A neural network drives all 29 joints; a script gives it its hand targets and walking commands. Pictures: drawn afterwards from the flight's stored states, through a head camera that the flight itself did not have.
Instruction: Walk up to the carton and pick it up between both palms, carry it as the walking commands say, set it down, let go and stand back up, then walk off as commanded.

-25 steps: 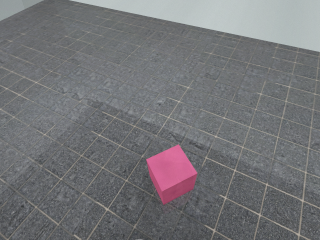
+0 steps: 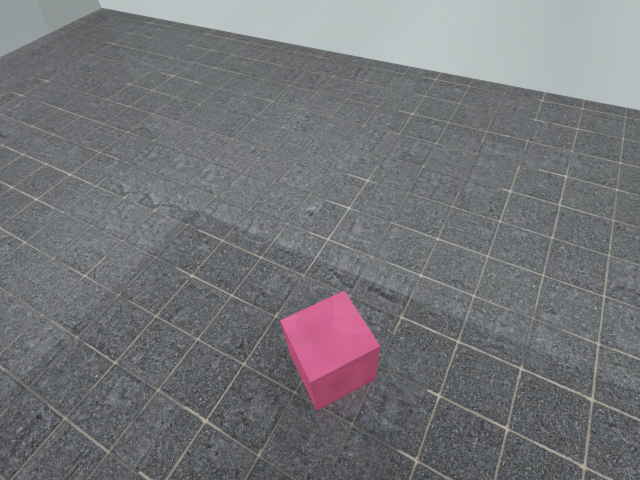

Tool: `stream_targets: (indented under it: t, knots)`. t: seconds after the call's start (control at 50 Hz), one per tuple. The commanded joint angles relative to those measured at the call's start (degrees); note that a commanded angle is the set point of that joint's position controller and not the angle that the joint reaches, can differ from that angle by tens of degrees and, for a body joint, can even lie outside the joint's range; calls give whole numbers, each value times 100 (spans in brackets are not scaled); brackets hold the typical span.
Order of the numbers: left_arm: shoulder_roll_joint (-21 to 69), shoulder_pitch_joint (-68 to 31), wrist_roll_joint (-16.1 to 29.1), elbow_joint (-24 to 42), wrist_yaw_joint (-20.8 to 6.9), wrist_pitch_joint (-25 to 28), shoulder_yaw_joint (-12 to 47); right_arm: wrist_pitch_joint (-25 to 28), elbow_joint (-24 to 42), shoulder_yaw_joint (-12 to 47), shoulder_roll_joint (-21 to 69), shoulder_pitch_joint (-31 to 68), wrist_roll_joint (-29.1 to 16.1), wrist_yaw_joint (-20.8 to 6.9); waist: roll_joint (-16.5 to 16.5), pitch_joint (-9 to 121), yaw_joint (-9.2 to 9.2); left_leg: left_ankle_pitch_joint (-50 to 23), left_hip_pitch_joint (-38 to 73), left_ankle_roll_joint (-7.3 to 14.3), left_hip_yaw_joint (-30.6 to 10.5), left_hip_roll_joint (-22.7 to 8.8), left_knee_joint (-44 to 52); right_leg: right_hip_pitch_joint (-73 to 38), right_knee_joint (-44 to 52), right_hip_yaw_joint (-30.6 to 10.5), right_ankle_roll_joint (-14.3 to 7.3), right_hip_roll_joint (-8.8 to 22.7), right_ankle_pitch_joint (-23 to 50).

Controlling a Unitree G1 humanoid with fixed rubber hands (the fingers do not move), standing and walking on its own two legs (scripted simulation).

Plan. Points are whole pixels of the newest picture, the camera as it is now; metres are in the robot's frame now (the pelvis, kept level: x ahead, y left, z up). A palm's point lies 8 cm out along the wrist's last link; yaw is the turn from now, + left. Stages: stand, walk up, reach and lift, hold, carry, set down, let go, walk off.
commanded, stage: walk up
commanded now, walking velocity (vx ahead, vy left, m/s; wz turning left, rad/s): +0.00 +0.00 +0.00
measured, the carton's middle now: (330, 351) +0.55 +0.01 -0.65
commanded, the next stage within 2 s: none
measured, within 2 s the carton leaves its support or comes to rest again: neither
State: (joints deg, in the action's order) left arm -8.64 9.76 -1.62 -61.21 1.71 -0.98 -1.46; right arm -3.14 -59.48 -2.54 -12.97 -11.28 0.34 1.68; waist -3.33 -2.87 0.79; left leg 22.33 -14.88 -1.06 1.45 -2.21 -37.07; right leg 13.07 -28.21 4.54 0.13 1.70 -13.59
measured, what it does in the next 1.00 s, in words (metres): walks ahead, turning left: left foot, then right foot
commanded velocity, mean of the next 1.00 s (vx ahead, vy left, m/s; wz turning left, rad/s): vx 0.13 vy -0.12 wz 0.23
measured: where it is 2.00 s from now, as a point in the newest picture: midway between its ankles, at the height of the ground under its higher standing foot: outside the picture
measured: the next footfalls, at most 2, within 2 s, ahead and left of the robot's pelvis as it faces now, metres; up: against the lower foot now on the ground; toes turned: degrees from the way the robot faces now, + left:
left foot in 0.02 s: +0.03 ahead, +0.12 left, +0.00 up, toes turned +3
right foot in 0.66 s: +0.09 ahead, -0.21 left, +0.00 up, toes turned +6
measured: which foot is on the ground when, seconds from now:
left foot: up 0.00-0.00, down 0.02-0.66, up 0.68-1.00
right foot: down 0.00-0.38, up 0.40-0.64, down 0.66-1.00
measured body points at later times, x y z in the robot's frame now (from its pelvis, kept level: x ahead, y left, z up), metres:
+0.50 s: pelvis +0.00 -0.02 +0.01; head +0.01 -0.01 +0.46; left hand +0.02 +0.23 -0.15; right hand -0.03 -0.26 -0.14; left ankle -0.01 +0.12 -0.74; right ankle -0.01 -0.14 -0.68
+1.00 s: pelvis +0.12 -0.10 +0.00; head +0.14 -0.09 +0.45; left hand -0.04 +0.09 -0.15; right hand +0.35 -0.27 -0.12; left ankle +0.15 +0.00 -0.73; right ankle +0.05 -0.22 -0.74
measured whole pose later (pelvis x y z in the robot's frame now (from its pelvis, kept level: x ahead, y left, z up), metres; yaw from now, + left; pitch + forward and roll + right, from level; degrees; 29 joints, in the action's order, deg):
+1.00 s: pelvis +0.12 -0.10 +0.00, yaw +16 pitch +0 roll -1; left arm -9.6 27.9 -1.9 -61.9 1.0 3.0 -1.5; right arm -0.5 -50.5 -3.2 -11.7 -3.2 0.6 -1.2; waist -1.5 -2.1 -4.3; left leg 17.2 -22.6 0.3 5.0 -1.6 -37.1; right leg 1.7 -22.4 10.7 -0.3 0.8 -20.8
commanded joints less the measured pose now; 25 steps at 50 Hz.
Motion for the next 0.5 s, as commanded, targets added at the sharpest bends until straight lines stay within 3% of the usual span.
stream_targets:
  t: [0.0,0.02,0.04,0.06,0.12,0.18,0.34,0.36,0.38,0.4,0.42,0.44,0.48]
  knots:
    - [-902,156,54,81,6,48,-152,199,-22,44,-87,-520,-33,67,1082,185,121,-1035,759,26,115,-39,1739,-100,1007,-891,-572,993,917]
    - [-707,241,58,61,-1,93,-78,275,-99,-7,-290,-604,-16,90,737,316,116,-1476,1111,103,-239,-406,1923,17,755,-787,-445,798,855]
    - [-472,200,88,108,-6,84,-26,310,-71,11,-392,-293,-43,35,-242,43,-10,-1466,650,281,-759,-696,2194,-10,768,-402,-174,323,312]
    - [-465,241,82,67,-4,70,-35,313,-90,50,-406,-195,-41,5,-367,-154,-86,-1206,345,414,-860,-812,2350,-277,776,-325,-92,272,147]
    - [-618,425,46,-24,-29,92,-76,316,-154,49,-320,-213,-31,6,-59,-221,-134,-712,207,358,-706,-615,2425,-582,897,-332,-73,353,328]
    - [-559,509,54,-116,-26,134,-67,354,-224,53,-199,-352,-43,1,86,-146,-88,-945,363,270,-543,-456,2254,-558,1056,-428,-76,417,424]
    - [-431,669,56,-309,-4,157,-32,364,-417,78,-50,-618,-18,13,289,-205,-47,-1050,445,249,-427,-377,2137,-320,1179,-517,-52,448,278]
    - [-620,467,-87,87,7,75,-113,261,-282,-106,-263,-754,145,31,264,-61,69,-212,89,301,-643,-607,2080,12,455,-21,58,443,-365]
    - [-1005,221,-80,267,-144,-149,-409,130,-421,-429,-1029,-1735,241,196,565,-104,414,1487,765,950,-2917,-1794,2813,1235,-1330,598,430,-222,-1174]
    - [-907,-25,-187,548,-213,-225,-412,79,-431,-567,-1337,-1997,252,305,139,-227,397,2184,713,1302,-3994,-2560,3143,2217,-2609,-279,361,99,-1269]
    - [-796,137,-212,684,-255,-219,-373,96,-279,-541,-1326,-1488,224,367,-158,-351,151,2056,429,1236,-3562,-2578,3010,2575,-3080,-648,305,422,-1023]
    - [-732,280,-186,767,-290,-176,-348,122,-126,-496,-1157,-1142,213,375,-292,-428,41,1694,167,1119,-3070,-2335,2881,2571,-3193,-705,300,532,-751]
    - [-631,338,-131,910,-303,-118,-277,198,31,-401,-875,-880,218,322,-589,-260,42,835,-13,818,-2289,-1751,2713,2045,-2773,-682,369,510,-601]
